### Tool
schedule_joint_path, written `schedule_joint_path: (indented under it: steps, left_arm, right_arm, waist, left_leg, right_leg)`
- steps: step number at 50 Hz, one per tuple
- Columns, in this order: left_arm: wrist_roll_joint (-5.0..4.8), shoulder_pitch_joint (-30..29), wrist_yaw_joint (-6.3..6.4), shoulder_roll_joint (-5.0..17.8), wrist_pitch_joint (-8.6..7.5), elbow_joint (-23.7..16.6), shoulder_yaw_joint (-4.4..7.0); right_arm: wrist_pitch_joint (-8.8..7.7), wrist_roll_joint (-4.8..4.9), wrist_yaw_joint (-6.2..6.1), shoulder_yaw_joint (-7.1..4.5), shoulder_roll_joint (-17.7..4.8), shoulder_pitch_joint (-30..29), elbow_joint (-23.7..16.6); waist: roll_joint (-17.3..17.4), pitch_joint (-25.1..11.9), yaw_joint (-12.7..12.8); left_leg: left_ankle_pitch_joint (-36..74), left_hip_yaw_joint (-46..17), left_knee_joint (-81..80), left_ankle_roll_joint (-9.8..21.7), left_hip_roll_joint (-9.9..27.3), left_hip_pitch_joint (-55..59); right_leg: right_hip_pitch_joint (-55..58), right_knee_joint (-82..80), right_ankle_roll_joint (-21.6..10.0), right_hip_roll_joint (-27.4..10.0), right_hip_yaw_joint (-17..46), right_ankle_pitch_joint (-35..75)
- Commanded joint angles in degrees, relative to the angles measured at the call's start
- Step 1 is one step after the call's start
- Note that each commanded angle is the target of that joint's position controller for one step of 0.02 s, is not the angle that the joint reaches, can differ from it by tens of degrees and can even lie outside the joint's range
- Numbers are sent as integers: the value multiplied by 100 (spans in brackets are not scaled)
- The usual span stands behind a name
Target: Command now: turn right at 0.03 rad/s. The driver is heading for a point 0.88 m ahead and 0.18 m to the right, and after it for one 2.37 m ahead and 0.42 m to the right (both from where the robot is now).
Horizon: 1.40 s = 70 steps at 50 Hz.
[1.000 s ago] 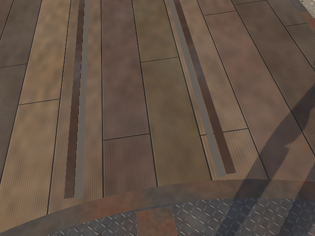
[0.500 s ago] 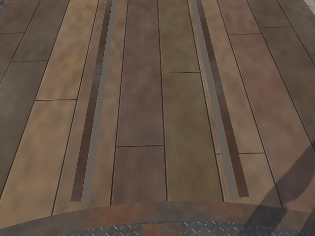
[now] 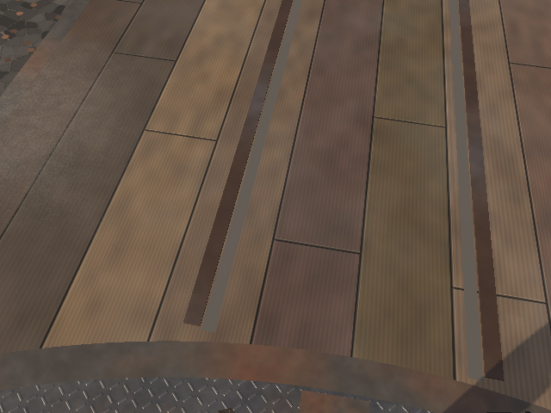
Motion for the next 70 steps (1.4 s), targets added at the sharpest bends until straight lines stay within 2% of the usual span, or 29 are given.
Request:
schedule_joint_path:
  steps: [1,6,9,11,12,13,14,15,16,19,23,27,30,31,32,33,34,35,37,44,50,53,54,55,56,57,59,63,70]
  left_arm:
    - [22,444,1,163,-31,-126,6]
    - [-48,68,-41,534,-21,-379,76]
    - [-24,206,-92,412,-13,-403,71]
    - [37,327,-132,482,-24,-442,96]
    - [79,536,-96,832,-31,-464,178]
    - [-60,712,-51,1196,-26,-442,303]
    - [16,1172,-84,1292,-112,-389,365]
    - [114,1096,-76,1047,-232,-406,295]
    - [65,794,-54,901,-305,-451,258]
    - [-63,659,7,720,-320,-570,204]
    - [-78,827,11,900,-312,-638,299]
    - [-151,916,-70,987,-277,-698,345]
    - [-89,780,-86,406,-282,-790,174]
    - [23,757,-98,-115,-316,-897,7]
    - [-222,991,-60,14,-407,-1197,48]
    - [-290,935,-40,535,-449,-995,179]
    - [-244,627,-66,666,-456,-949,219]
    - [-164,558,-80,556,-467,-869,199]
    - [-87,362,-159,418,-521,-897,175]
    - [-42,-749,-291,-72,-629,-1185,-66]
    - [-137,-1324,-484,146,-677,-1385,-7]
    - [-73,32,-410,603,-648,-1040,250]
    - [-17,1098,-322,893,-611,-850,360]
    - [99,1461,-308,1482,-608,-767,447]
    - [74,1592,-304,914,-594,-753,338]
    - [48,1190,-288,679,-601,-714,238]
    - [49,532,-314,355,-636,-660,134]
    - [72,146,-342,258,-860,-451,167]
    - [77,338,-203,565,-842,-104,265]
  right_arm:
    - [-152,-108,-88,-122,-467,-262,-233]
    - [-31,-27,-218,-275,-967,-120,-97]
    - [46,79,-284,-294,-964,-187,-69]
    - [75,146,-316,-302,-879,-26,19]
    - [59,76,-324,-279,-705,19,-58]
    - [-4,-39,-297,-223,-426,-136,-253]
    - [-84,48,-264,-272,-615,-797,-450]
    - [-152,193,-200,-364,-777,-830,-452]
    - [-186,242,-140,-399,-805,-617,-335]
    - [-357,72,-10,-387,-660,-583,-223]
    - [-521,132,96,-294,-419,-760,-200]
    - [-582,274,122,-378,-684,-524,-188]
    - [-659,220,57,-482,-855,583,117]
    - [-682,71,8,-542,-1194,1461,237]
    - [-657,-57,87,-687,-1831,1697,416]
    - [-683,41,110,-562,-1336,1395,334]
    - [-676,110,81,-463,-995,1242,342]
    - [-668,84,63,-403,-849,1097,310]
    - [-639,47,15,-333,-703,981,375]
    - [-551,172,-76,-301,-907,1425,764]
    - [-416,270,-87,-304,-1148,1758,1038]
    - [-334,252,-124,-306,-1242,1692,1054]
    - [-349,147,-133,-213,-1061,1611,912]
    - [-435,101,-95,50,-205,2377,736]
    - [-534,258,-73,-68,-753,2159,871]
    - [-550,412,-70,-194,-1096,1539,672]
    - [-504,285,-99,-187,-953,1057,574]
    - [-197,270,-113,-185,-563,1366,696]
    - [-234,204,26,-151,-452,241,334]
  waist:
    - [838,-938,57]
    - [880,-629,-155]
    - [811,-532,-25]
    - [587,-509,62]
    - [-201,-654,-26]
    - [-1270,-558,-104]
    - [-1519,-358,500]
    - [-1049,-138,387]
    - [-795,3,155]
    - [-485,-138,91]
    - [-674,-211,208]
    - [-830,-226,86]
    - [-603,-587,-451]
    - [459,-1109,-711]
    - [2128,-973,-419]
    - [1333,-391,-414]
    - [989,35,-409]
    - [681,45,-331]
    - [774,44,-218]
    - [682,74,-531]
    - [732,152,-505]
    - [690,-781,355]
    - [441,-1536,834]
    - [-1248,-2520,428]
    - [-1070,-2789,703]
    - [-756,-1634,633]
    - [-232,-695,239]
    - [-254,-266,-234]
    - [-43,144,44]
  left_leg:
    - [1170,-776,-1102,927,1218,342]
    - [95,-1238,-1178,1130,1717,595]
    - [222,-1133,-940,984,1768,681]
    - [361,-773,-446,573,1538,602]
    - [-427,-217,457,153,1046,153]
    - [-1628,681,1550,-364,34,-993]
    - [-2570,111,2573,-360,-148,-1942]
    - [-2269,-378,3112,-273,178,-2341]
    - [-1764,-453,3127,-229,338,-2448]
    - [-690,-246,2409,-353,348,-2022]
    - [-275,-41,923,-511,99,-965]
    - [-360,-89,146,-519,45,90]
    - [-107,-281,-422,-253,450,1776]
    - [-894,-1673,-826,143,1640,2777]
    - [-2757,-4349,-1726,1004,2598,3057]
    - [-3410,-4361,-1908,1117,2586,2702]
    - [-2874,-3541,-1808,957,2309,2399]
    - [-2119,-2882,-1797,838,1998,2200]
    - [-963,-2064,-1902,753,1655,1914]
    - [1168,-790,-2051,772,1387,1762]
    - [1871,-648,-1792,608,1738,2173]
    - [4260,-260,3,330,1435,2043]
    - [2989,-207,1514,148,1209,850]
    - [-1313,-96,3832,-221,209,-1341]
    - [-2142,-908,4638,-209,182,-1903]
    - [-1723,-801,4790,-183,459,-2316]
    - [-924,-587,4236,-216,888,-1980]
    - [-350,-675,3811,-328,1069,-1338]
    - [1527,-449,1784,-350,942,-1710]
  right_leg:
    - [875,-1117,32,-121,63,446]
    - [737,-1713,-154,20,-97,479]
    - [880,-2254,-387,129,-294,716]
    - [1239,-3117,-665,93,-98,1651]
    - [1599,-3529,-1005,-514,840,2292]
    - [2061,-3981,-1761,-1276,2190,1757]
    - [2158,-4846,-2399,-1785,3554,150]
    - [2219,-5028,-2299,-1705,3567,-877]
    - [2210,-4972,-2012,-1474,3173,-1005]
    - [2218,-4967,-1662,-920,2289,-49]
    - [1790,-4769,-1595,-564,1725,691]
    - [1232,-4514,-1564,-647,2226,162]
    - [528,-3410,-1113,-181,1951,52]
    - [-162,-1450,-758,369,1210,-284]
    - [-1748,13,-625,775,858,-746]
    - [-2168,742,-637,404,1110,-326]
    - [-2331,844,-683,280,1054,239]
    - [-2177,783,-678,158,956,670]
    - [-1923,424,-631,-96,752,1201]
    - [-1465,-1711,-347,-153,-22,2393]
    - [-675,-2890,-667,123,-169,2514]
    - [1566,-3286,-1108,505,-440,2476]
    - [3390,-3028,-1403,-275,333,2497]
    - [5424,-3362,-2253,-2012,3101,1601]
    - [5212,-4130,-2347,-2157,4146,813]
    - [4391,-4257,-2038,-1924,3125,961]
    - [2835,-4591,-1756,-1401,1791,1823]
    - [1695,-5290,-1668,-1156,635,2558]
    - [1991,-5481,-1401,-942,-680,3123]
Velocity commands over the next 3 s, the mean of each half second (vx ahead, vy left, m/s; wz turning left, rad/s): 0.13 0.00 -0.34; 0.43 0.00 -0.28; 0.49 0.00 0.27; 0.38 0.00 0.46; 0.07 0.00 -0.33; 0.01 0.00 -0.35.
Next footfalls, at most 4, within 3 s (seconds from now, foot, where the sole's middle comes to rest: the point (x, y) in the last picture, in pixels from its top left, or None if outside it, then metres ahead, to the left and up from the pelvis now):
0.22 right None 0.03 -0.13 -0.77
0.60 left None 0.21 0.09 -0.77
1.08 right None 0.42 -0.26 -0.77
1.64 left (321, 290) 0.76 -0.10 -0.77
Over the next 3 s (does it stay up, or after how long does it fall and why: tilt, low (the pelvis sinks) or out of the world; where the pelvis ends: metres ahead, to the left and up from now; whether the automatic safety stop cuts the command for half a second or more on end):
stays up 0.85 -0.19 0.00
